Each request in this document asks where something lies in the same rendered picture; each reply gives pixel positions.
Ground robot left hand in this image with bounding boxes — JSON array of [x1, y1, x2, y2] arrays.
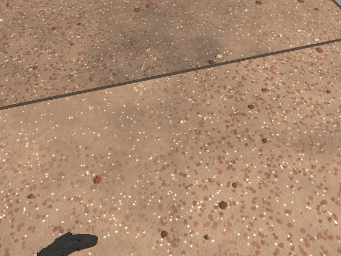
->
[[37, 232, 98, 256]]

